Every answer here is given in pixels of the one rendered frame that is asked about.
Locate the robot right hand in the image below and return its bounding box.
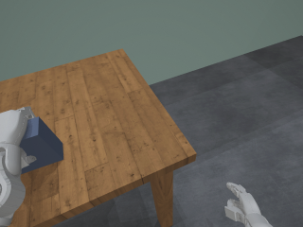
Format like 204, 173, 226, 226
224, 182, 261, 225

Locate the sponge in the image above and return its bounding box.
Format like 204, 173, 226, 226
19, 116, 63, 174

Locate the robot left hand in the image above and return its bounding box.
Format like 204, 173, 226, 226
0, 106, 37, 168

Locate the robot right forearm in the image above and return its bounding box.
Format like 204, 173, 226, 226
244, 213, 273, 227

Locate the robot left forearm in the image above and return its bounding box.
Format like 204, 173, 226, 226
0, 143, 26, 227

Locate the table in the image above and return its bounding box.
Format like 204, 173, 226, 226
0, 48, 197, 227

